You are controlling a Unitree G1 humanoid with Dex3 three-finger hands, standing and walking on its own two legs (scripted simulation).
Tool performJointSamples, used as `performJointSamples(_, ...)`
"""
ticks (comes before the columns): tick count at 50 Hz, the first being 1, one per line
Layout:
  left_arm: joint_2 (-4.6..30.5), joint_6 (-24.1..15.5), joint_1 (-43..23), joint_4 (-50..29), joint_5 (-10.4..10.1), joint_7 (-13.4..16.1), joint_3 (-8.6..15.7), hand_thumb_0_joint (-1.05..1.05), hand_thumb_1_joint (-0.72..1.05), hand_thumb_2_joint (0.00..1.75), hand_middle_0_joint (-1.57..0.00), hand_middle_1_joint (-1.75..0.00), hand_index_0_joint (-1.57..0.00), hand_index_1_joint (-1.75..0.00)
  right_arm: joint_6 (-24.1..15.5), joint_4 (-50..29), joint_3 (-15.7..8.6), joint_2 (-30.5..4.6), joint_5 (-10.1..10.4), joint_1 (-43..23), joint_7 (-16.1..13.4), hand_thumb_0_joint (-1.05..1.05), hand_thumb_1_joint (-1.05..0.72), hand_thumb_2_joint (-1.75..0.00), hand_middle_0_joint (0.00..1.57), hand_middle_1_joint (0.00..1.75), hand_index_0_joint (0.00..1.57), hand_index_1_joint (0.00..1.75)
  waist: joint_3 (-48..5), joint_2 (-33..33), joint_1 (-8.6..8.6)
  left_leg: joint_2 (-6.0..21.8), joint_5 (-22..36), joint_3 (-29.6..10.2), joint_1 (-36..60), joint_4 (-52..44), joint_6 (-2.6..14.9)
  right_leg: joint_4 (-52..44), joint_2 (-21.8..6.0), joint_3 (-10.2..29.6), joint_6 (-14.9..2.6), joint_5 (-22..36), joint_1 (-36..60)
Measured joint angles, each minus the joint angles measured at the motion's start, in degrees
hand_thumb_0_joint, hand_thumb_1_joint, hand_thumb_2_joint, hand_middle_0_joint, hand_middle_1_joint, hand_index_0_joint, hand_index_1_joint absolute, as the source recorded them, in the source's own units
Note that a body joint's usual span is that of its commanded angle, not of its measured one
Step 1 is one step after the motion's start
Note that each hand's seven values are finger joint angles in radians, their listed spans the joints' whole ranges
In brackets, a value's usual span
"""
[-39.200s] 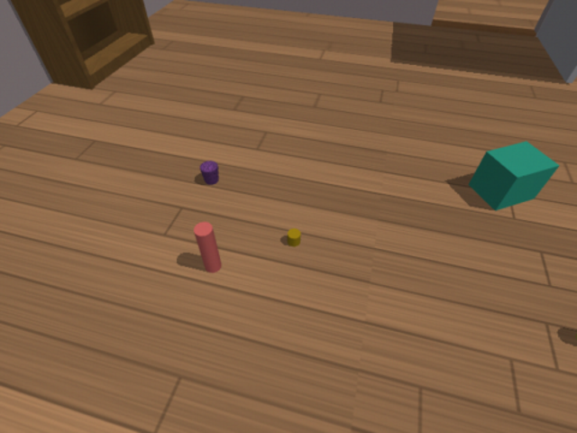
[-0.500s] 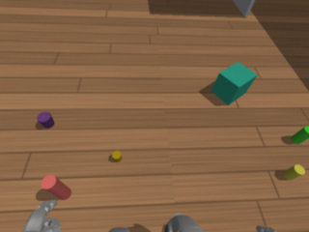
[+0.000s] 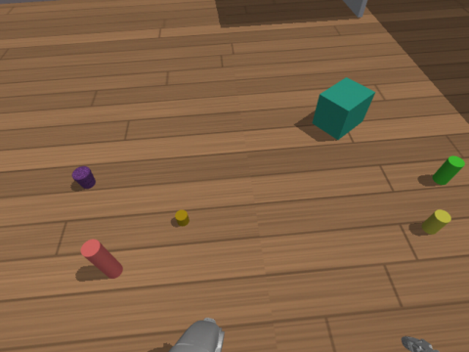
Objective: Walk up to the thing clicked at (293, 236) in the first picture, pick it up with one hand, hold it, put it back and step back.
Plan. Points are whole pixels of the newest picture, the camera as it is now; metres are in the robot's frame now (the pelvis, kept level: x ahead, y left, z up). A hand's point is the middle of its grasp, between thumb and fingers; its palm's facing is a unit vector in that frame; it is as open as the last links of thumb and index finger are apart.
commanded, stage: step back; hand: left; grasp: from above
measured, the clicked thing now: (182, 218) +0.76 +0.30 -0.73
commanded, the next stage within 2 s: stand in 1.68 s
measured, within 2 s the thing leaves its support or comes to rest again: neither
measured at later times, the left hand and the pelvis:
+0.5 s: hand out of the picture -0.08 +0.25 -0.15, palm faces +0.00 -0.92 -0.39, open 7.4 cm; pelvis -0.18 -0.03 -0.01, yaw +1 degrees
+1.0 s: hand out of the picture -0.22 +0.25 -0.14, palm faces +0.08 -0.92 -0.39, open 7.4 cm; pelvis -0.26 -0.04 +0.00, yaw +4 degrees
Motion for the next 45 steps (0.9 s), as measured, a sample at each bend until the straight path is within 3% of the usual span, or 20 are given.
performJointSamples(3,0.09,-0.22,-1.23,-1.29,0.21,0.57,0.03,0.01,0.9,0.9,-0.21,-0.3,-0.21,-0.3,-0.36,0.5,0.28,0.04,0.01,2.24,0.0,0.01,-0.91,-0.89,0.2,0.3,0.2,0.3,-0.05,-0.17,-0.45,-0.12,-1.63,1.22,3.75,0.39,-0.36,-0.68,-0.65,-1.11,-0.03,1.86,-1.5)
performJointSamples(6,0.87,-0.6,-3.55,-3.28,0.11,1.28,0.03,0.01,0.9,0.9,-0.21,-0.3,-0.21,-0.3,-0.3,1.05,0.54,0.71,-0.4,3.59,0.12,0.01,-0.91,-0.89,0.2,0.3,0.2,0.3,0.59,-0.71,-1.16,2.17,-3.33,3.59,9.97,-9.01,-0.04,0.25,-1.31,-2.92,0.17,2.96,-3.61)
performJointSamples(8,1.61,-0.55,-5.52,-4.45,-0.35,1.42,-0.18,0.01,0.9,0.9,-0.21,-0.3,-0.21,-0.3,-0.6,1.34,0.61,1.14,-0.67,4.05,0.34,0.01,-0.91,-0.89,0.2,0.3,0.2,0.3,1.15,-1.27,-1.65,3.66,0.0,5.33,14.7,-19.04,0.46,2.39,-1.97,-4.07,0.47,3.04,-5.75)
performJointSamples(10,2.66,-0.2,-7.7,-4.99,-0.85,1.46,-0.18,0.01,0.9,0.9,-0.21,-0.3,-0.21,-0.3,-0.92,2.18,0.5,2.41,-1.15,3.23,0.4,0.01,-0.91,-0.89,0.2,0.3,0.2,0.3,2.91,-4.06,-1.35,2.39,4.91,7.04,16.71,-24.03,1.54,5.29,-3.68,-2.95,0.5,3.08,-7.81)
performJointSamples(11,2.77,0.08,-8.31,-4.81,-1.18,1.56,-0.11,0.01,0.9,0.9,-0.2,-0.3,-0.21,-0.3,-0.83,2.28,0.77,2.81,-1.25,2.81,0.75,0.01,-0.91,-0.89,0.2,0.3,0.2,0.3,3.4,-4.7,-1.12,2.27,5.25,7.52,16.17,-23.54,1.98,7.21,-2.94,-1.46,0.13,-0.58,-8.68)
performJointSamples(13,2.51,0.83,-8.92,-3.88,-1.29,1.76,-0.07,0.01,0.9,0.9,-0.2,-0.3,-0.21,-0.3,-1.04,2.09,1.19,3.13,-1.53,2.32,1.29,0.01,-0.91,-0.89,0.21,0.3,0.2,0.3,3.24,-3.69,-2.14,3.63,6.2,6.55,14.66,-23.09,2.39,16.35,1.55,1.78,-0.25,-9.34,-10.81)
performJointSamples(15,2.68,1.16,-8.99,-3.23,-1.88,1.8,-0.03,0.01,0.9,0.9,-0.2,-0.3,-0.2,-0.3,-1.33,1.95,1.67,3.63,-1.67,1.86,1.04,0.01,-0.9,-0.89,0.21,0.3,0.21,0.3,2.65,-3.52,-2.39,4.73,8.3,6.21,14.0,-24.83,2.24,26.16,5.21,4.57,-0.73,-11.29,-12.32)
performJointSamples(18,2.74,0.77,-8.11,-2.85,-2.02,1.58,0.12,0.01,0.9,0.9,-0.2,-0.3,-0.2,-0.3,-1.35,1.26,1.77,3.65,-1.84,0.61,0.66,0.01,-0.9,-0.89,0.21,0.3,0.21,0.3,1.75,-3.08,-1.95,6.28,11.17,6.39,12.43,-26.87,2.07,31.91,6.8,5.09,-0.12,-11.13,-11.35)
performJointSamples(22,2.81,0.28,-6.31,-2.15,-1.69,1.19,0.07,0.01,0.9,0.9,-0.2,-0.3,-0.2,-0.3,-1.44,-0.67,1.38,2.86,-2.01,-1.99,0.47,0.01,-0.9,-0.89,0.21,0.3,0.21,0.3,1.72,-2.27,-1.14,8.12,13.91,7.34,9.53,-27.27,1.54,21.31,4.48,3.41,1.23,-11.35,-4.77)
performJointSamples(25,2.92,-0.56,-5.03,-0.46,-1.43,0.87,-0.12,0.01,0.9,0.9,-0.2,-0.3,-0.2,-0.3,-1.18,-1.74,1.28,1.86,-1.82,-3.74,0.81,0.01,-0.9,-0.89,0.21,0.3,0.21,0.3,1.41,-1.58,-0.56,9.37,14.96,8.09,6.48,-25.41,0.53,5.5,2.33,1.07,0.52,-7.45,1.9)
performJointSamples(27,1.94,-1.41,-4.29,1.32,-0.79,0.85,-0.02,0.01,0.9,0.9,-0.2,-0.3,-0.2,-0.3,-0.58,-1.48,0.97,0.68,-1.46,-4.89,1.0,0.01,-0.9,-0.89,0.21,0.3,0.21,0.3,1.51,0.95,-0.52,10.89,14.37,6.73,4.19,-22.64,0.37,-0.23,3.62,-0.42,0.02,-4.6,4.0)
performJointSamples(30,1.06,-1.43,-1.89,2.59,-0.19,0.26,-0.51,0.01,0.9,0.9,-0.2,-0.3,-0.21,-0.3,0.36,0.14,0.39,0.79,-1.03,-3.86,0.44,0.01,-0.91,-0.89,0.21,0.3,0.21,0.3,0.02,0.65,0.24,5.52,1.42,1.78,1.5,-13.24,0.25,1.85,2.67,-0.1,-0.77,-3.96,1.78)
performJointSamples(33,0.41,-1.65,-0.34,3.51,0.05,0.52,-0.7,0.01,0.9,0.9,-0.21,-0.3,-0.21,-0.3,0.12,1.58,0.34,0.3,-0.53,-1.47,0.57,0.01,-0.91,-0.89,0.2,0.3,0.2,0.3,-1.2,0.29,0.54,1.49,0.39,0.06,0.93,-3.42,-0.02,0.65,0.97,-0.16,-0.59,-2.16,1.25)
performJointSamples(36,0.67,-2.37,0.09,3.53,0.33,0.57,-0.41,0.01,0.9,0.9,-0.21,-0.3,-0.21,-0.3,-0.33,3.14,0.29,0.04,-0.84,1.16,1.03,0.01,-0.91,-0.89,0.2,0.3,0.2,0.3,-2.0,0.46,0.47,2.06,-0.22,1.57,4.42,-4.03,-0.6,0.27,0.11,-1.32,-0.57,-1.23,0.67)
performJointSamples(40,1.89,-3.2,-0.43,2.88,0.29,0.34,-0.03,0.01,0.9,0.9,-0.21,-0.3,-0.21,-0.3,-0.7,6.12,0.07,0.54,-1.47,3.67,1.87,0.01,-0.91,-0.89,0.2,0.3,0.2,0.3,-2.86,0.28,0.35,4.62,-2.72,4.4,13.04,-18.83,-0.47,1.69,-1.04,-3.69,-0.23,-1.47,-0.42)
performJointSamples(42,2.91,-2.95,-1.04,3.07,0.02,0.28,-0.05,0.01,0.9,0.9,-0.21,-0.3,-0.21,-0.3,-1.42,7.7,-0.11,1.8,-1.6,3.46,1.97,0.01,-0.91,-0.89,0.2,0.3,0.2,0.3,-2.03,-1.94,0.61,3.44,5.92,5.85,16.61,-26.22,0.32,3.43,-2.87,-3.11,0.4,-1.97,-0.78)
performJointSamples(45,3.2,-2.16,-1.05,5.16,-0.82,0.18,-0.33,0.01,0.9,0.9,-0.2,-0.3,-0.21,-0.3,-2.6,8.13,0.25,3.25,-1.81,3.66,2.43,0.01,-0.91,-0.89,0.2,0.3,0.2,0.3,-3.2,-2.92,0.13,3.13,8.15,6.38,16.82,-27.38,1.95,6.5,-1.59,-0.96,-0.47,-7.69,-1.87)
